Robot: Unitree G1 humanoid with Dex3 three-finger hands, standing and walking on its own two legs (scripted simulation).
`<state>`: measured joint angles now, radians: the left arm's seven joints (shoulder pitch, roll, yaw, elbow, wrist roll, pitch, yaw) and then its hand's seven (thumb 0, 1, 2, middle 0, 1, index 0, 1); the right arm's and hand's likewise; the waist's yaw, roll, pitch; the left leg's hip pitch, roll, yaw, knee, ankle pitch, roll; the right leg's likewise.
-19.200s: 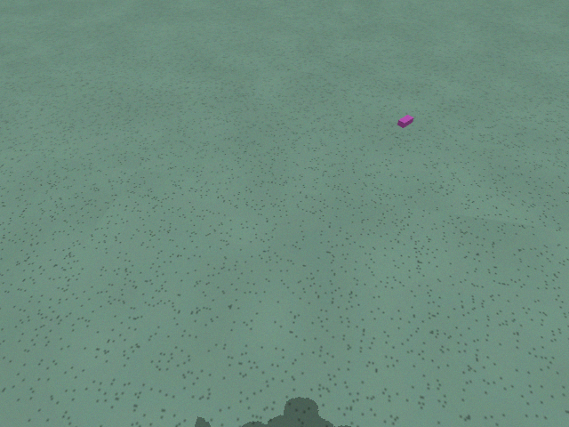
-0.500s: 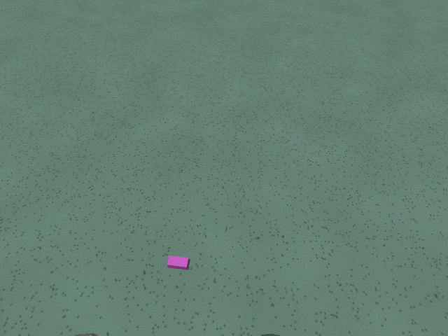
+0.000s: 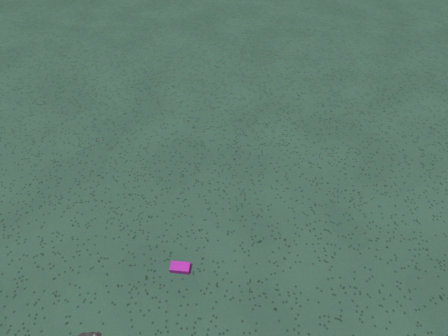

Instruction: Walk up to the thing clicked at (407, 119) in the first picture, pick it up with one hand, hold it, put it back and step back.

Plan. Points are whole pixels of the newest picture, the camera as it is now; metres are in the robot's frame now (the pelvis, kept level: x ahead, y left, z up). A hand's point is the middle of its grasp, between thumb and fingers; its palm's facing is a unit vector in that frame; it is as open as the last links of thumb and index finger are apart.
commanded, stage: stand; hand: left
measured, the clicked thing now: (180, 267) +0.51 +0.24 -0.77
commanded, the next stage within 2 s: none
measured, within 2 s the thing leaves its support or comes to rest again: neither
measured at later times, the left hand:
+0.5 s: hand out of the picture +0.06 +0.25 -0.16, palm faces -0.01 -0.94 -0.34, open 7.4 cm
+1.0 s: hand out of the picture +0.07 +0.25 -0.16, palm faces -0.02 -0.94 -0.34, open 7.4 cm
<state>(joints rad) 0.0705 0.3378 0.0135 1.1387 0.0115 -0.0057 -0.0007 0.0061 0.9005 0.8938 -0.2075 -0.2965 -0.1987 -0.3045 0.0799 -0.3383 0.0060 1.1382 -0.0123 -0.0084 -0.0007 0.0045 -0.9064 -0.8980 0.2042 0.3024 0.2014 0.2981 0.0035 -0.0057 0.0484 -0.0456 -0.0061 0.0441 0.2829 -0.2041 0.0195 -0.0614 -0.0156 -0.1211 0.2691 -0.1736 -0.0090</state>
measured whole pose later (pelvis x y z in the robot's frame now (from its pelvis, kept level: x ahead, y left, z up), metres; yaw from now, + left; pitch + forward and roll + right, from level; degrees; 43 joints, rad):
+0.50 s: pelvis -0.01 +0.00 +0.00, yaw +0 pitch -2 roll +0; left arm 0.10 0.35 0.00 1.16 0.01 -0.01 0.00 0.01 0.90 0.89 -0.21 -0.30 -0.20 -0.30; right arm 0.10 -0.34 0.01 1.15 -0.01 -0.01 0.00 0.00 -0.91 -0.90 0.20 0.30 0.20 0.30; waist 0.01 0.00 0.04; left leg -0.04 -0.01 0.05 0.26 -0.18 0.02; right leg -0.07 -0.02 -0.12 0.27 -0.16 -0.01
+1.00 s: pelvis -0.01 -0.01 +0.00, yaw +0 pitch -2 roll +0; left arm 0.10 0.35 0.00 1.15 0.01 -0.01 0.00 0.01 0.90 0.89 -0.21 -0.30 -0.20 -0.30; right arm 0.11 -0.34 0.02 1.14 -0.01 -0.01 0.00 0.00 -0.91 -0.90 0.20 0.30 0.20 0.30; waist 0.01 0.00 0.04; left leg -0.04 0.00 0.05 0.26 -0.19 0.01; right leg -0.07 -0.01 -0.12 0.28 -0.17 -0.02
